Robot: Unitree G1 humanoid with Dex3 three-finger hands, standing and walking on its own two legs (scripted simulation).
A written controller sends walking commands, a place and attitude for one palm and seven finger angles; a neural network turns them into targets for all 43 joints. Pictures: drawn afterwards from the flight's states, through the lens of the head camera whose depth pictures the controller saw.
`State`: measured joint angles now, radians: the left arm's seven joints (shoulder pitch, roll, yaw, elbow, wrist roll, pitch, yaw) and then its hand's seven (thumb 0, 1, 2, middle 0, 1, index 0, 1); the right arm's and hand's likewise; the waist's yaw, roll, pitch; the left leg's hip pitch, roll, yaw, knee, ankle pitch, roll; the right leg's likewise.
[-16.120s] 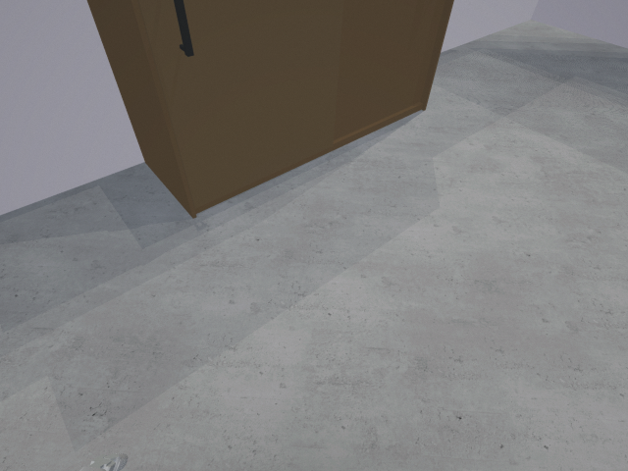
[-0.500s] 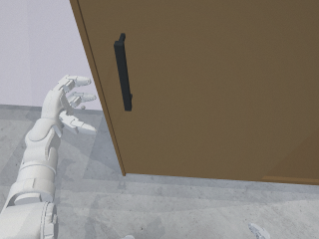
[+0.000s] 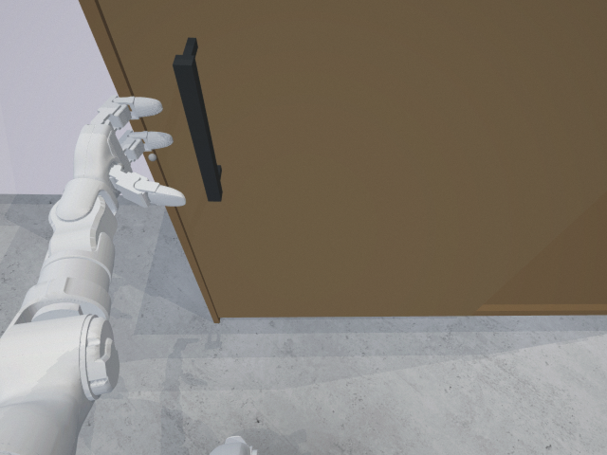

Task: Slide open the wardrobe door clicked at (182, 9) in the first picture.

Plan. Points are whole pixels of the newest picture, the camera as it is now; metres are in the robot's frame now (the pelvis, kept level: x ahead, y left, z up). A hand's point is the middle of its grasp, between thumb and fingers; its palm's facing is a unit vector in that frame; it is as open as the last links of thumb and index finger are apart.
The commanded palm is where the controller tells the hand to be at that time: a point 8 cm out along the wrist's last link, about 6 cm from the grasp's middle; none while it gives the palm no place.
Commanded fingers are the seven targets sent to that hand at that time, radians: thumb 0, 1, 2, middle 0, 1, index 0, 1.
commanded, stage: move the hooked fingers beside the handle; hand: left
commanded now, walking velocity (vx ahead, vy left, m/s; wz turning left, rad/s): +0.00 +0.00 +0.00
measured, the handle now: (204, 130) +0.54 +0.12 +0.11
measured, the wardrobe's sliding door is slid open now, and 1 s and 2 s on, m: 0.00 0.00 0.00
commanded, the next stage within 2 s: none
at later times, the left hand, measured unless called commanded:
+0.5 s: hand (148, 153) +0.48 +0.19 +0.12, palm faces -0.01 -1.00 -0.01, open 14.0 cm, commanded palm +0.46 +0.23 +0.12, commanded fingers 0.00 -0.50 0.30 -0.30 -1.20 -0.30 -1.20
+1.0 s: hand (154, 154) +0.47 +0.18 +0.12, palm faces -0.03 -1.00 -0.01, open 14.0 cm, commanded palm +0.46 +0.23 +0.12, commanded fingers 0.00 -0.50 0.30 -0.30 -1.20 -0.30 -1.20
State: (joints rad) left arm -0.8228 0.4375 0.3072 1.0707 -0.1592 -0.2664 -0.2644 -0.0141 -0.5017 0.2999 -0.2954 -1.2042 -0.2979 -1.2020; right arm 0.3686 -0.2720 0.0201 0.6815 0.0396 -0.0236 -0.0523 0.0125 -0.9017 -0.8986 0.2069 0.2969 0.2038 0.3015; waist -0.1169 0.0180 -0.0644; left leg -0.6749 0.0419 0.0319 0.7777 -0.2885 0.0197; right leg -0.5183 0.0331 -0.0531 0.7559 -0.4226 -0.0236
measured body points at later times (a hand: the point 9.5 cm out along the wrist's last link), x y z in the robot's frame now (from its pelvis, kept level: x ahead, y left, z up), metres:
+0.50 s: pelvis +0.01 +0.00 +0.00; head +0.07 +0.01 +0.44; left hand +0.47 +0.24 +0.13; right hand +0.04 -0.27 -0.12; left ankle +0.05 +0.11 -0.71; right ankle -0.03 -0.11 -0.71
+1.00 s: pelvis +0.01 +0.00 +0.00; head +0.06 +0.00 +0.44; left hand +0.47 +0.23 +0.13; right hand +0.03 -0.27 -0.12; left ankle +0.05 +0.11 -0.71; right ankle -0.03 -0.11 -0.71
